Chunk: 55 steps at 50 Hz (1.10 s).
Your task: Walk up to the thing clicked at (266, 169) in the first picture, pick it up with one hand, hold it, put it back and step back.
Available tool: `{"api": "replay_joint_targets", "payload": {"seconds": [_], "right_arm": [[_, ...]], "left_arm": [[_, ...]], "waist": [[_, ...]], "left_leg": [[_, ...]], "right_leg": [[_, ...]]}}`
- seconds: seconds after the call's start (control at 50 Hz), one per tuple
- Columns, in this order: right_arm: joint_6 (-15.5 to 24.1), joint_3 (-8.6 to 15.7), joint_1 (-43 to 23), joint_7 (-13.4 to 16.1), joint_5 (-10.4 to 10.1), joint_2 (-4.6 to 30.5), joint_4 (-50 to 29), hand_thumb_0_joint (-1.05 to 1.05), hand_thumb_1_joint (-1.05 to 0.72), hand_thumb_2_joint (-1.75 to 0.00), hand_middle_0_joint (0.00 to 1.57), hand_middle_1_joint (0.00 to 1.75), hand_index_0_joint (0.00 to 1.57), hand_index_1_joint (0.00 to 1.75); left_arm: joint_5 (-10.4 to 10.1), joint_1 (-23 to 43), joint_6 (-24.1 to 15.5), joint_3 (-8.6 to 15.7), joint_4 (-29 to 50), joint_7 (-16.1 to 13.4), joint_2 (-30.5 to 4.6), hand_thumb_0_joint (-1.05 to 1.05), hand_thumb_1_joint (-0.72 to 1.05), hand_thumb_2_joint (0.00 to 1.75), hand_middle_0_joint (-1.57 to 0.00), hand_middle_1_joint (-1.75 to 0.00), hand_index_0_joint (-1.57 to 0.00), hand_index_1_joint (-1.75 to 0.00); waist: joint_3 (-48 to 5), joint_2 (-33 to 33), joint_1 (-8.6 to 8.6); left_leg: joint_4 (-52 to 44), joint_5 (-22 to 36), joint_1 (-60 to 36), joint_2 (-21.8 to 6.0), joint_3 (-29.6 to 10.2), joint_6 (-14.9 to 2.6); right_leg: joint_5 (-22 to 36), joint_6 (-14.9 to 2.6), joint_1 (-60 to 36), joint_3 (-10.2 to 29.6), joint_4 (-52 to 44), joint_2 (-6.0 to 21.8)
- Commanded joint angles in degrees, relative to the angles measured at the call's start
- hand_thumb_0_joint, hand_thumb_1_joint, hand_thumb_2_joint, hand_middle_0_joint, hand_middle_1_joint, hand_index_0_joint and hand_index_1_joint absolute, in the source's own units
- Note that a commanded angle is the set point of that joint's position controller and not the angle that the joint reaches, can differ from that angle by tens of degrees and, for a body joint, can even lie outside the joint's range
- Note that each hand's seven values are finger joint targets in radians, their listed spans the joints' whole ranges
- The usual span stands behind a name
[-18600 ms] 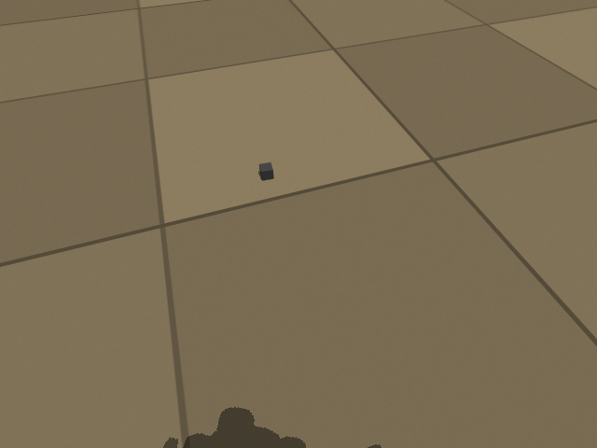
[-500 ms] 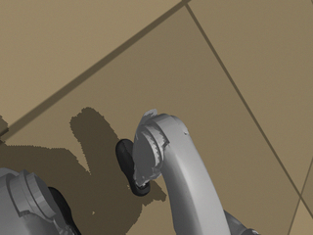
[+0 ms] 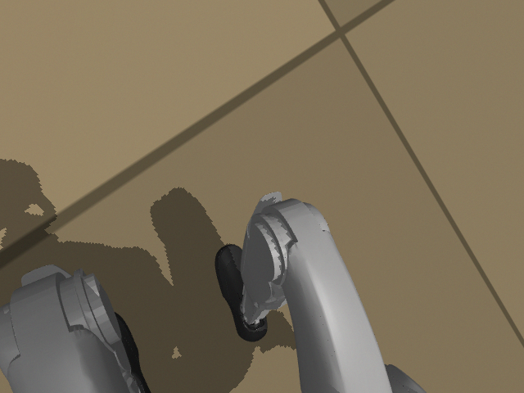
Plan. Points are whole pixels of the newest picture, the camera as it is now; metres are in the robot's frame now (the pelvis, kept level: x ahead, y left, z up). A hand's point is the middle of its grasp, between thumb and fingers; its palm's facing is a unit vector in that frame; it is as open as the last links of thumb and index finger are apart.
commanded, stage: settle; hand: left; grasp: from above
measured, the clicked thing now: out of the picture +0.50 +0.34 -0.26
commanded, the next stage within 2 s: lift in 0.38 s
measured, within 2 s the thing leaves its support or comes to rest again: neither
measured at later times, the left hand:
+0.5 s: hand out of the picture +0.46 +0.34 -0.14, palm faces -0.36 -0.19 -0.92, open 8.7 cm
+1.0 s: hand out of the picture +0.41 +0.34 -0.03, palm faces -0.39 -0.20 -0.90, open 8.4 cm
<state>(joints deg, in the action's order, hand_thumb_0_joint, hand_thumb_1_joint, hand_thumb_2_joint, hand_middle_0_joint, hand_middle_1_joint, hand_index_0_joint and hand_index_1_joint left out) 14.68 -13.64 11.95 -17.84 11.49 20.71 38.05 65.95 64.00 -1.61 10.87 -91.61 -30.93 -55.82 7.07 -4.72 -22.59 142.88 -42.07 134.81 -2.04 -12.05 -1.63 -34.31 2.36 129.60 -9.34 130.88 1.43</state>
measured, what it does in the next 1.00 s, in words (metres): rises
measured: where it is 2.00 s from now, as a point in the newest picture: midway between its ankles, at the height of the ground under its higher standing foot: (191, 344)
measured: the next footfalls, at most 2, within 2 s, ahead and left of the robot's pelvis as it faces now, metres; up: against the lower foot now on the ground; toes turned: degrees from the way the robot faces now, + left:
none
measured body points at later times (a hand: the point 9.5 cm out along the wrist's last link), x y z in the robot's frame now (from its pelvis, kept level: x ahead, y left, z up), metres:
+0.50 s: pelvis +0.00 -0.01 +0.01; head +0.24 +0.07 +0.38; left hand +0.48 +0.34 -0.09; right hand +0.06 -0.27 -0.09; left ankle +0.06 +0.12 -0.29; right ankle +0.13 -0.12 -0.29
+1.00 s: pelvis -0.01 -0.01 +0.08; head +0.19 +0.05 +0.48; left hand +0.43 +0.35 +0.02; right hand +0.09 -0.28 -0.04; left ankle +0.06 +0.12 -0.29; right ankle +0.13 -0.12 -0.29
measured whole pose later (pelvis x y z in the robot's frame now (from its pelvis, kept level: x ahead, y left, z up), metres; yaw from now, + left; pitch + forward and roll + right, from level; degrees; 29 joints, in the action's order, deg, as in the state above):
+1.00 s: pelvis -0.01 -0.01 +0.08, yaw +9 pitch +35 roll -6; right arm -0.3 0.0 13.0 -8.2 2.4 17.7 39.1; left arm 58.9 47.8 2.1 3.6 -65.2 -9.3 -35.3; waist -8.5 4.4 -10.3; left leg 125.1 -39.0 121.5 -1.3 -3.8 -1.4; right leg -34.6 1.3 120.0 -3.0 119.6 3.3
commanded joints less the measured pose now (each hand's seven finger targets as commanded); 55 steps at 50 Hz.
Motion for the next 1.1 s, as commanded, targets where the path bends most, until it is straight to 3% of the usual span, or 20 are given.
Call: {"api": "replay_joint_targets", "payload": {"seconds": [0.0,0.02,0.06,0.08,0.12,0.14,0.16,0.24,0.26,0.32,0.36,0.42,0.48,0.52,0.6,0.7,0.74,0.76,0.86,1.08], "right_arm": [[-1.2,7.9,12.5,-0.6,-1.5,17.7,2.5,0.00,-0.90,-0.90,0.20,0.30,0.20,0.30],[-1.7,8.3,12.9,-0.7,-1.7,17.5,2.3,0.00,-0.90,-0.90,0.20,0.30,0.20,0.30],[-2.9,9.3,13.7,-0.4,-2.1,17.2,2.6,0.00,-0.90,-0.90,0.20,0.30,0.20,0.30],[-3.3,9.2,13.1,-0.6,-2.5,16.3,2.0,0.00,-0.90,-0.90,0.20,0.30,0.20,0.30],[-4.5,9.9,14.0,-0.2,-2.6,16.5,3.1,0.00,-0.90,-0.90,0.20,0.30,0.20,0.30],[-4.8,10.3,14.0,0.0,-2.8,16.3,2.5,0.00,-0.90,-0.90,0.20,0.30,0.20,0.30],[-5.4,10.2,14.5,0.4,-2.8,16.2,3.2,0.00,-0.90,-0.90,0.20,0.30,0.20,0.30],[-6.7,10.6,12.6,1.9,-3.1,14.8,1.8,0.00,-0.90,-0.90,0.20,0.30,0.20,0.30],[-6.9,10.6,13.0,2.3,-2.9,14.6,2.5,0.00,-0.89,-0.90,0.20,0.30,0.20,0.30],[-6.9,10.6,10.8,3.5,-3.0,13.0,1.5,0.00,-0.89,-0.90,0.20,0.30,0.20,0.30],[-6.9,11.2,11.2,4.2,-3.1,13.8,1.9,0.00,-0.89,-0.90,0.20,0.30,0.20,0.30],[-7.6,11.8,11.6,4.8,-3.4,13.3,1.8,0.00,-0.89,-0.90,0.20,0.30,0.20,0.30],[-8.2,12.1,12.1,5.3,-3.9,12.6,2.4,0.00,-0.88,-0.89,0.20,0.30,0.20,0.30],[-8.6,12.6,12.9,5.4,-4.0,12.6,2.6,0.00,-0.90,-0.90,0.20,0.30,0.20,0.30],[-9.6,13.8,13.5,5.9,-4.8,11.8,2.6,0.00,-0.90,-0.90,0.20,0.30,0.20,0.30],[-11.1,15.4,14.1,6.7,-6.2,11.3,2.2,0.00,-0.90,-0.90,0.20,0.30,0.20,0.30],[-11.9,16.2,14.2,7.2,-6.7,11.0,2.0,0.00,-0.90,-0.90,0.20,0.30,0.20,0.30],[-12.2,16.2,13.7,7.4,-7.0,10.5,1.0,0.00,-0.90,-0.90,0.20,0.30,0.20,0.30],[-13.5,17.5,12.9,9.1,-8.4,10.6,-0.5,0.00,-0.90,-0.90,0.20,0.30,0.20,0.30],[-14.7,18.7,7.7,14.0,-10.8,7.6,-3.4,0.00,-0.90,-0.90,0.20,0.30,0.20,0.30]], "left_arm": [[-1.4,13.9,2.3,-1.6,11.0,0.7,-8.6,0.00,0.73,0.45,-1.18,-0.28,-1.17,-0.30],[-1.9,11.1,2.8,-2.0,8.8,1.6,-6.9,0.00,0.74,0.45,-1.19,-0.29,-1.18,-0.31],[-2.6,10.0,3.4,-1.1,10.7,3.1,-7.4,0.00,0.74,0.47,-1.18,-0.31,-1.17,-0.33],[-3.5,12.9,3.1,-2.9,13.4,4.3,-4.4,0.00,0.75,0.48,-1.18,-0.32,-1.17,-0.33],[-3.9,10.6,3.3,-2.1,10.9,5.6,-4.2,0.00,0.76,0.47,-1.18,-0.33,-1.18,-0.34],[-4.0,10.7,3.1,-3.8,11.3,6.9,-1.1,0.00,0.75,0.46,-1.17,-0.33,-1.17,-0.33],[-4.1,11.8,2.6,-2.2,11.7,7.1,-3.3,0.00,0.76,0.46,-1.16,-0.35,-1.17,-0.35],[-3.2,17.4,0.3,-4.0,14.6,9.3,-3.2,0.00,0.72,0.49,-1.17,-0.33,-1.16,-0.35],[-2.6,17.8,-0.2,-2.9,13.6,9.1,-4.9,0.00,0.73,0.48,-1.16,-0.33,-1.16,-0.34],[-2.2,21.3,-1.5,-4.4,16.6,8.6,-3.8,0.00,0.72,0.48,-1.17,-0.32,-1.15,-0.34],[-0.9,19.6,-1.5,-2.8,16.0,7.8,-6.3,0.00,0.70,0.52,-1.17,-0.30,-1.14,-0.33],[0.0,19.5,-0.8,-2.5,15.2,6.7,-5.7,0.00,0.71,0.53,-1.18,-0.28,-1.15,-0.32],[-1.0,18.0,0.6,-2.0,14.1,6.0,-4.4,0.00,0.70,0.50,-1.12,-0.27,-1.10,-0.28],[-1.6,17.6,1.8,-2.2,14.2,6.9,-3.6,0.00,0.68,0.43,-1.11,-0.30,-1.11,-0.30],[-4.8,16.9,3.4,-2.4,17.4,9.6,-2.5,0.00,0.67,0.43,-1.11,-0.31,-1.11,-0.31],[-4.8,13.6,4.1,-3.1,21.8,13.7,-0.4,0.00,0.68,0.40,-1.12,-0.28,-1.13,-0.28],[-5.2,12.3,4.0,-2.0,24.8,15.1,-1.5,0.00,0.71,0.40,-1.14,-0.31,-1.15,-0.30],[-5.5,12.5,3.9,-4.1,27.4,16.1,1.5,0.00,0.72,0.41,-1.15,-0.30,-1.16,-0.29],[-6.1,7.2,3.6,-3.8,33.4,18.4,2.1,0.00,0.70,0.39,-1.13,-0.29,-1.14,-0.28],[-10.2,-4.0,5.8,-7.3,48.1,21.3,8.3,0.00,0.69,0.40,-1.15,-0.24,-1.14,-0.25]], "waist": [[-44.6,37.2,0.42],[-42.9,33.8,0.37],[-44.8,32.0,2.24],[-44.3,31.9,1.75],[-43.5,27.8,1.57],[-42.5,26.6,0.60],[-43.3,26.3,1.10],[-41.6,22.7,0.89],[-41.3,21.1,0.38],[-44.3,23.9,2.19],[-45.6,25.7,3.28],[-49.3,26.3,3.96],[-51.8,25.6,5.23],[-51.7,24.2,4.87],[-55.5,23.8,6.56],[-56.0,23.2,7.60],[-56.4,23.1,9.03],[-56.6,22.4,8.89],[-55.8,20.7,10.84],[-54.6,17.4,13.30]], "left_leg": [[-17.3,20.8,-35.1,0.0,5.1,2.33],[-17.3,19.7,-32.4,0.3,5.6,1.85],[-17.1,20.0,-30.4,0.6,6.6,1.39],[-17.8,19.3,-30.1,0.8,6.4,1.31],[-17.8,18.0,-28.1,0.9,6.3,0.91],[-17.9,17.7,-28.4,1.2,6.5,0.84],[-18.3,16.6,-27.7,1.2,6.4,0.84],[-18.5,9.3,-23.8,2.0,7.6,0.11],[-18.2,7.7,-23.1,2.2,7.8,-0.05],[-18.8,7.5,-25.3,2.5,8.9,0.53],[-19.9,7.9,-28.4,2.6,8.4,0.81],[-20.4,9.9,-30.3,2.4,9.1,0.83],[-20.9,13.7,-29.8,2.5,9.8,0.59],[-20.9,15.3,-30.0,2.6,10.4,0.26],[-22.5,16.2,-30.8,2.6,10.9,0.05],[-25.1,17.6,-34.4,2.6,10.7,0.21],[-26.9,15.2,-34.0,2.8,11.1,0.01],[-27.5,15.8,-35.5,2.7,11.0,0.04],[-32.5,12.1,-38.5,2.9,9.8,0.18],[-46.1,6.0,-48.1,2.6,8.2,0.14]], "right_leg": [[15.5,-4.48,-19.3,-4.0,-7.8,-3.8],[15.2,-4.37,-19.9,-3.7,-8.5,-3.9],[15.6,-4.30,-21.8,-2.8,-8.9,-3.9],[14.6,-4.44,-20.3,-2.5,-8.7,-3.6],[14.0,-4.27,-20.7,-2.5,-9.0,-3.5],[13.6,-4.24,-20.2,-2.2,-9.6,-3.4],[12.9,-4.21,-20.6,-2.1,-9.4,-3.1],[6.0,-4.14,-21.5,-0.5,-11.2,-3.2],[4.0,-4.00,-21.9,-0.1,-12.0,-3.1],[2.9,-4.35,-22.1,1.1,-11.8,-3.2],[3.7,-4.41,-20.0,0.3,-11.3,-2.7],[6.0,-4.61,-21.6,0.4,-11.4,-2.7],[9.8,-4.60,-23.5,0.5,-11.5,-2.6],[11.4,-4.34,-24.8,0.9,-12.6,-2.5],[12.1,-4.31,-28.0,1.7,-13.8,-2.4],[12.9,-4.53,-28.4,2.2,-15.3,-2.0],[10.8,-4.60,-29.9,2.9,-16.8,-1.9],[11.3,-4.64,-30.0,2.9,-17.7,-1.9],[7.7,-4.89,-30.7,3.0,-21.0,-1.6],[3.9,-3.99,-40.9,4.6,-32.1,-2.2]]}}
